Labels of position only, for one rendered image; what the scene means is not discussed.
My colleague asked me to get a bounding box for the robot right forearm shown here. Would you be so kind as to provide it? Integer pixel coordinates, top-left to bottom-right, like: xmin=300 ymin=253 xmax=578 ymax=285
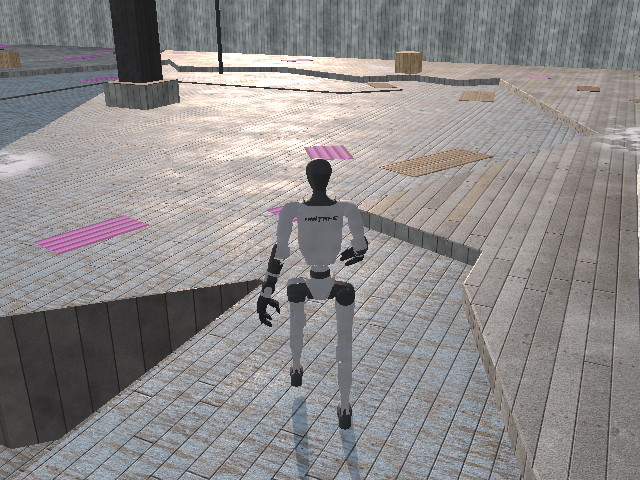
xmin=353 ymin=236 xmax=368 ymax=257

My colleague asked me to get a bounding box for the robot left forearm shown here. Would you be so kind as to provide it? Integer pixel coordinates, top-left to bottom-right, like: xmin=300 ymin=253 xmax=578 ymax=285
xmin=260 ymin=243 xmax=284 ymax=298

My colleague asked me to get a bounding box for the robot head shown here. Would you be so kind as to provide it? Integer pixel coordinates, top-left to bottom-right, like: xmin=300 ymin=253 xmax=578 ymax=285
xmin=302 ymin=158 xmax=337 ymax=206

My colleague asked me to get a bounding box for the left robot hand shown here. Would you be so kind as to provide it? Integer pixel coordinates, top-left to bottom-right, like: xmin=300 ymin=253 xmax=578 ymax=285
xmin=257 ymin=295 xmax=280 ymax=327

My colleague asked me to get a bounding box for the right robot hand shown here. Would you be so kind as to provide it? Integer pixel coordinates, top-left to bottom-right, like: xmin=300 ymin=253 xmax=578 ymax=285
xmin=340 ymin=247 xmax=364 ymax=266

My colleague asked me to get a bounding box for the robot left foot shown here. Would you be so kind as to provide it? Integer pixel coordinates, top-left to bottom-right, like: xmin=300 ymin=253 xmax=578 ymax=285
xmin=290 ymin=364 xmax=303 ymax=387

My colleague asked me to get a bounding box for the robot left upper arm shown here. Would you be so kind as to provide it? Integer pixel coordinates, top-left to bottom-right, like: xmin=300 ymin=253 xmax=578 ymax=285
xmin=275 ymin=202 xmax=299 ymax=260

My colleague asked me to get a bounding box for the robot right upper arm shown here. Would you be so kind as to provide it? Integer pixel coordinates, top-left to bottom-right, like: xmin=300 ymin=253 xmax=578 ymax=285
xmin=339 ymin=200 xmax=367 ymax=251

